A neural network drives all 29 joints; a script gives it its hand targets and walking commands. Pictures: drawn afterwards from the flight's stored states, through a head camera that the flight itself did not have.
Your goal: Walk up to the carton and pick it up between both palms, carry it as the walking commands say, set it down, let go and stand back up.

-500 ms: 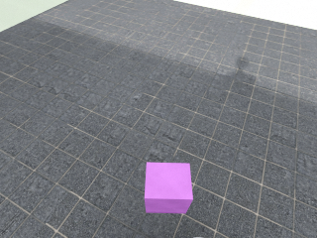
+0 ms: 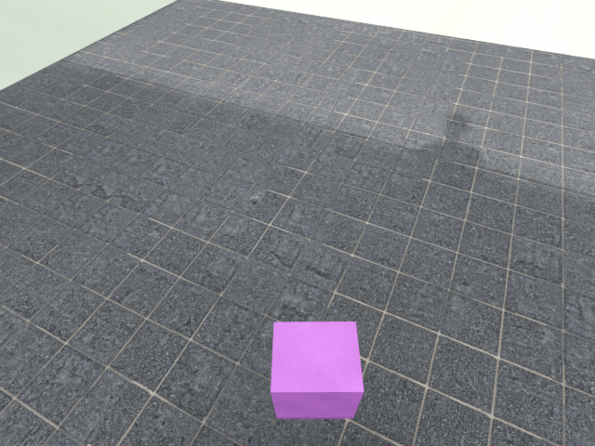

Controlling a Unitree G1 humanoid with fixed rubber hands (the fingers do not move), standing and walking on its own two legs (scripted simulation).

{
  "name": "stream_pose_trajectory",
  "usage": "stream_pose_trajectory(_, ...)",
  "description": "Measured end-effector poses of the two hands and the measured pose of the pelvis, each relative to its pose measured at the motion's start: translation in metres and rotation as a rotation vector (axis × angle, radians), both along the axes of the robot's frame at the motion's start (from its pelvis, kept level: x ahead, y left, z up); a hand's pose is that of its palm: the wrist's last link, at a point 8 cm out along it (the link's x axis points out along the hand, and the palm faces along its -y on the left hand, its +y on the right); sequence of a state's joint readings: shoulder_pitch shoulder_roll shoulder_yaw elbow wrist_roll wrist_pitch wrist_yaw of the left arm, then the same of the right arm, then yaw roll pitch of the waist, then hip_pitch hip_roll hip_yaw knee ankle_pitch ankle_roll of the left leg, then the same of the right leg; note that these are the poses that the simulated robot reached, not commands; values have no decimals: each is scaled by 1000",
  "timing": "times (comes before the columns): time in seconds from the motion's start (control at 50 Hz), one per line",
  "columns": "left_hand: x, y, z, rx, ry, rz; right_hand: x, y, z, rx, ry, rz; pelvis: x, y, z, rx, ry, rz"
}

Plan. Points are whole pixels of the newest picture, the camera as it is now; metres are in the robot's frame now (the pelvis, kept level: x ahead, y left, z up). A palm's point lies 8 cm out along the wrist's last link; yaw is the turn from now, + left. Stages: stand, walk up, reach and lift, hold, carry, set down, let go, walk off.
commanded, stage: walk up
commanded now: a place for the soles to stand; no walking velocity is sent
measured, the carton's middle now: (314, 372) +0.42 -0.01 -0.63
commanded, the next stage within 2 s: reach and lift in 0.96 s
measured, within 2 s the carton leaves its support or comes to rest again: neither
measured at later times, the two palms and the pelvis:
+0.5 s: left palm out of the picture +0.03 +0.23 -0.13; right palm out of the picture +0.04 -0.28 -0.13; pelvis +0.00 -0.02 +0.00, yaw +1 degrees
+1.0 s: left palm out of the picture +0.05 +0.22 -0.13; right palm out of the picture +0.06 -0.28 -0.13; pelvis +0.00 -0.03 +0.00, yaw +3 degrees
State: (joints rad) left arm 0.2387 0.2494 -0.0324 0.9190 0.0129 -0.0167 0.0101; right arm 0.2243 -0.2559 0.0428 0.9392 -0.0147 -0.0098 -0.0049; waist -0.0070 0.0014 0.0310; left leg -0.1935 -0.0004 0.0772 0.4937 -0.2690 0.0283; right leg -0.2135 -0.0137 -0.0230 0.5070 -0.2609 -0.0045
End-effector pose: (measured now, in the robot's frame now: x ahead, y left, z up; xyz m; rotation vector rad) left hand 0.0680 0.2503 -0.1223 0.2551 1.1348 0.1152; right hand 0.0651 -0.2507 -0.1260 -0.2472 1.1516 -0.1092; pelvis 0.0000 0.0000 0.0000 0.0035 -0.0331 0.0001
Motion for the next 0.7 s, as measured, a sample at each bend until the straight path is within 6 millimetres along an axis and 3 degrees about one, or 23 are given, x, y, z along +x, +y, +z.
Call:
stream_pose_trajectory(0.38, -34, -15, -6, -2, 99, 41, -21, -18, -2, -12, 63, 4, -1, -18, 2, -1, -2, 15)
stream_pose_trajectory(0.7, -40, -26, -5, 1, 106, 76, -26, -31, -5, -17, 105, 13, 1, -32, 3, -9, 1, 36)
